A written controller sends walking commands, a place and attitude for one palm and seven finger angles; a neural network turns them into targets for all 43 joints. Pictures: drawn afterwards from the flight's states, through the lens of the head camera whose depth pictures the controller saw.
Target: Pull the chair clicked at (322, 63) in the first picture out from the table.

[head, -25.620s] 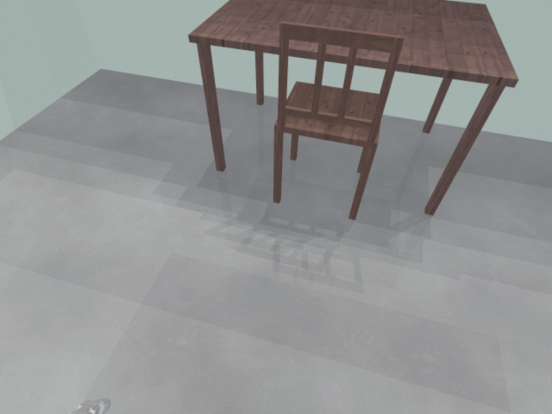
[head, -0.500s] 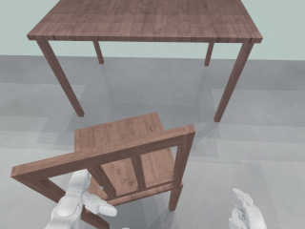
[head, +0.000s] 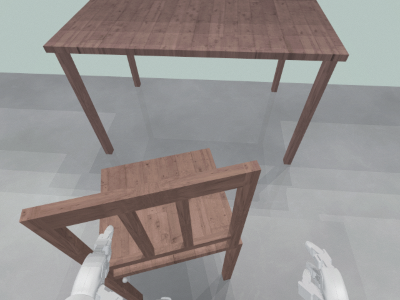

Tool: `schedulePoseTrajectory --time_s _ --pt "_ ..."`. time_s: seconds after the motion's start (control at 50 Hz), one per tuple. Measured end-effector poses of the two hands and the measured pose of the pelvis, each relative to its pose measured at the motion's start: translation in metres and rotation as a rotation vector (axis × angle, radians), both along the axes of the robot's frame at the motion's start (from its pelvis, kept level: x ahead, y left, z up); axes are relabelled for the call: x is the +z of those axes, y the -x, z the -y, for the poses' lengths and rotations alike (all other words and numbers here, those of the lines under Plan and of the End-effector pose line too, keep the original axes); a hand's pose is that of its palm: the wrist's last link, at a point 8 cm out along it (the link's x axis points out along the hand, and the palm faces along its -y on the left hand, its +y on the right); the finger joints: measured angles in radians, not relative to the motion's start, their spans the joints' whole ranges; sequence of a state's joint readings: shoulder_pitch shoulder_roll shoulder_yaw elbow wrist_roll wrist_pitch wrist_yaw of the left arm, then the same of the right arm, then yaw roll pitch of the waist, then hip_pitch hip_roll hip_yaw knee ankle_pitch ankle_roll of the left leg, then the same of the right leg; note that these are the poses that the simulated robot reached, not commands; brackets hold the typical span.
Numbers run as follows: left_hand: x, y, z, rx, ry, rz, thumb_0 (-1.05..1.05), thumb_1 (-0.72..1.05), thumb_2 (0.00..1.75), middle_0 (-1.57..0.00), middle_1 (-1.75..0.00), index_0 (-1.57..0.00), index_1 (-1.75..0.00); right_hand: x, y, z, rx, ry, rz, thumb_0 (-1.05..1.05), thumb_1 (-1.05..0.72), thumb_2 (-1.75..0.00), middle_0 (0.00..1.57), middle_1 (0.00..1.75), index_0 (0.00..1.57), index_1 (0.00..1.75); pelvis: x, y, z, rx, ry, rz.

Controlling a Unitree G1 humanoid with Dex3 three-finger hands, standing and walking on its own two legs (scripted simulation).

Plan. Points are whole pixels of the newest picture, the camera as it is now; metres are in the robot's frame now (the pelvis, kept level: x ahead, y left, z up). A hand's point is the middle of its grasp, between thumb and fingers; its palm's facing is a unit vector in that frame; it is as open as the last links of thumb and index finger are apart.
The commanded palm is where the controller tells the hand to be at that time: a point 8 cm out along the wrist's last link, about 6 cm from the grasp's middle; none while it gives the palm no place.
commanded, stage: draw the fingers out of the gap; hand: left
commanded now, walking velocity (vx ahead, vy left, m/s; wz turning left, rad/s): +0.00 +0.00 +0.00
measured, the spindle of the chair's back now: (139, 234) +0.27 +0.15 -0.05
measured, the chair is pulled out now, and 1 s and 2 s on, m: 0.59 0.59 0.59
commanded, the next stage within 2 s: draw the hand back to the body in 0.30 s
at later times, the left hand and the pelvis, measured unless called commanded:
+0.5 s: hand out of the picture +0.12 +0.15 -0.01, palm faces +0.04 -0.99 -0.10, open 17.4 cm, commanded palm +0.09 +0.22 +0.02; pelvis -0.01 +0.00 -0.01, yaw +0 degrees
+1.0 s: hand (82, 297) +0.13 +0.19 +0.06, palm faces -0.01 -0.98 -0.21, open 16.9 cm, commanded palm +0.11 +0.26 +0.11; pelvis -0.02 +0.01 +0.00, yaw -1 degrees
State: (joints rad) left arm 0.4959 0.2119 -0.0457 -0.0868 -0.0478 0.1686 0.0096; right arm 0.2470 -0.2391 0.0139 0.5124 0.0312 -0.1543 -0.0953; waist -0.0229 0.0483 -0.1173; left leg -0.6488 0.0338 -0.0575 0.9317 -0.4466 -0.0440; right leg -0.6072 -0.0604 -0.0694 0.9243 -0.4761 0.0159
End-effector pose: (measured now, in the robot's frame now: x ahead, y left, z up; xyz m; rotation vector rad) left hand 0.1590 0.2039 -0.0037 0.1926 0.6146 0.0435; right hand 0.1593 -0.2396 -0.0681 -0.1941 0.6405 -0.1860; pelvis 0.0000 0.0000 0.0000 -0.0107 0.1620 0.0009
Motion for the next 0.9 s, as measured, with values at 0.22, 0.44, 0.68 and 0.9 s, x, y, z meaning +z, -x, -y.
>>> schedulePoseTrajectory --time_s 0.22,0.44,0.68,0.9 --pt "0.001 0.030 0.001 0.006 0.005 -0.015 -0.01 -0.53 0.20 0.00 0.00 -0.01 0.00 0.005 -0.010 -0.011 0.008 -0.011 0.060 0.02 -0.91 -0.90 0.20 0.30 0.20 0.30 -0.005 0.004 -0.003 0.005 0.007 0.000" --pt "0.000 0.059 0.000 0.018 0.011 -0.037 -0.01 -0.53 0.20 0.00 0.00 -0.01 0.00 0.003 -0.009 -0.012 -0.012 -0.011 0.072 0.02 -0.91 -0.90 0.20 0.30 0.20 0.30 -0.011 0.007 -0.004 0.004 0.013 -0.008" --pt "0.053 0.040 -0.016 -0.020 0.133 0.492 -0.01 -0.54 0.20 0.00 0.00 -0.01 0.00 -0.017 0.001 -0.014 0.004 -0.024 0.074 0.02 -0.91 -0.90 0.20 0.30 0.20 0.30 -0.027 0.020 -0.004 0.004 0.029 -0.014" --pt "0.067 0.044 -0.031 -0.074 0.128 0.440 -0.01 -0.53 0.21 0.00 -0.01 -0.03 -0.01 -0.007 0.007 -0.022 -0.021 -0.061 0.106 0.02 -0.91 -0.90 0.20 0.30 0.20 0.30 -0.017 0.024 -0.005 -0.007 0.032 0.042"
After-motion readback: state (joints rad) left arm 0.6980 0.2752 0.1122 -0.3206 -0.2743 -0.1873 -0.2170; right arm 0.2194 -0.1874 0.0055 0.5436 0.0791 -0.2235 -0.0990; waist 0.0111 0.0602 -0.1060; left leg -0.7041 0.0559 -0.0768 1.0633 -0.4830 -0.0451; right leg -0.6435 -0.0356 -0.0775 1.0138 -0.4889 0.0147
